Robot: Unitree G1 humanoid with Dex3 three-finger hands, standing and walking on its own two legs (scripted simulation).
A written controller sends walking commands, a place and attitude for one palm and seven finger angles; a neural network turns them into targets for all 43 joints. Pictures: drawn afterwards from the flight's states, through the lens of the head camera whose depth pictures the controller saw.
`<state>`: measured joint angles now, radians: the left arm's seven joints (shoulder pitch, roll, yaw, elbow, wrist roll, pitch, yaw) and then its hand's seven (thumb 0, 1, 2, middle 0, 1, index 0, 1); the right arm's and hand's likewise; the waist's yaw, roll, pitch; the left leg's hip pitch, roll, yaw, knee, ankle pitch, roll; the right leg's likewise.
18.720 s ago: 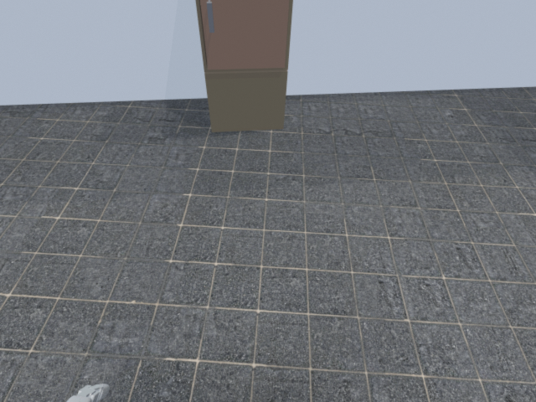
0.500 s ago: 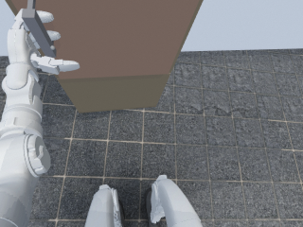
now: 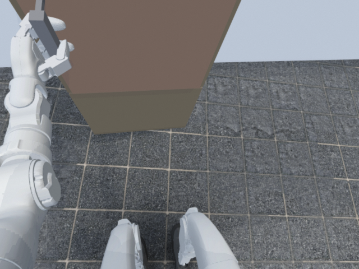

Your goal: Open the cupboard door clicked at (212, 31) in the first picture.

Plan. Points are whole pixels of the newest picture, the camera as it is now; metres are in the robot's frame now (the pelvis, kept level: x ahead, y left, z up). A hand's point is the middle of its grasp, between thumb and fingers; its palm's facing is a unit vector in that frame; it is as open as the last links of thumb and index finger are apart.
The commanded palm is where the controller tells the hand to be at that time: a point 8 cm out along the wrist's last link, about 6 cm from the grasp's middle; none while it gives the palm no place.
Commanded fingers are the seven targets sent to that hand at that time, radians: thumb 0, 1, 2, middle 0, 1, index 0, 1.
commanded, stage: pull the door open along its arc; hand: left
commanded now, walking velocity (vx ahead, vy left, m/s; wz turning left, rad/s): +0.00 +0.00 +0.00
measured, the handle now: (52, 34) +0.60 +0.20 +0.05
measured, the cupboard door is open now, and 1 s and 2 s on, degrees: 0 37 42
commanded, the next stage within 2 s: open thumb and fingers to let go in 1.06 s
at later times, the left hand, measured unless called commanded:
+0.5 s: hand (68, 80) +0.49 +0.17 +0.04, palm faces +0.01 -1.00 -0.02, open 6.0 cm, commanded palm +0.44 +0.20 +0.04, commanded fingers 0.00 0.90 0.90 -0.40 -1.35 -0.40 -1.35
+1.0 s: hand (130, 153) +0.34 +0.06 +0.05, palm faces +0.38 -0.92 -0.01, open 6.1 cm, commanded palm +0.27 +0.11 +0.04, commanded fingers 0.00 0.90 0.90 -0.40 -1.35 -0.40 -1.35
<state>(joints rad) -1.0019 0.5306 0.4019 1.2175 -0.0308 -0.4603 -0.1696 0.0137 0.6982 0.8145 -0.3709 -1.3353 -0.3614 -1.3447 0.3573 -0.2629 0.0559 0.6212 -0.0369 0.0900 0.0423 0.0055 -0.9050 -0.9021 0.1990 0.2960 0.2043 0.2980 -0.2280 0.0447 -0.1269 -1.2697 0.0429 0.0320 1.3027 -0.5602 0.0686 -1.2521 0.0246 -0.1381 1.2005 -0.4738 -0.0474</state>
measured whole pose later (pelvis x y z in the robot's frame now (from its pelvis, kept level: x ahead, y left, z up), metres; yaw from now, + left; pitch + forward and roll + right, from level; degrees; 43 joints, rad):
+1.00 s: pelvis +0.02 -0.03 +0.03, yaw +3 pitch +21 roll +0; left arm -0.07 -0.12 -0.12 0.42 0.13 -0.46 0.56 0.02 0.67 0.75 -0.31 -1.32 -0.36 -1.33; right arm 0.16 -0.15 0.00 0.55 -0.06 0.03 0.08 0.01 -0.91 -0.90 0.20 0.30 0.20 0.30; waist -0.02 0.01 -0.19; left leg -0.98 0.01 0.06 1.16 -0.54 0.03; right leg -1.00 0.01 -0.11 1.15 -0.51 -0.08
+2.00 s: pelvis +0.00 -0.05 +0.02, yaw +5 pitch +20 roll +2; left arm -0.03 -0.09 -0.17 0.38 0.08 -0.45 0.53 -0.01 -0.49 0.30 -0.36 -0.74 -0.38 -0.76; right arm 0.17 -0.19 -0.02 0.60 -0.06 -0.06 0.03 0.01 -0.91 -0.90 0.20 0.30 0.20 0.30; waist -0.03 0.02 -0.18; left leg -1.00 -0.01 0.01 1.18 -0.52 -0.01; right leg -1.02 0.00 -0.14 1.18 -0.51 -0.12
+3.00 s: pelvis +0.01 -0.01 +0.01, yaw +3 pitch +20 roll -1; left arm 0.39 0.09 -0.19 -0.02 0.00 -0.45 0.06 -0.01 -0.50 0.30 -0.18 -0.31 -0.21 -0.33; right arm 0.21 -0.20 0.02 0.42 0.00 -0.01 0.03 0.02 -0.90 -0.90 0.20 0.30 0.20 0.30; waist 0.00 0.02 -0.18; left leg -1.03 -0.01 0.04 1.28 -0.59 0.05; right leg -1.04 -0.01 -0.11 1.24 -0.55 -0.06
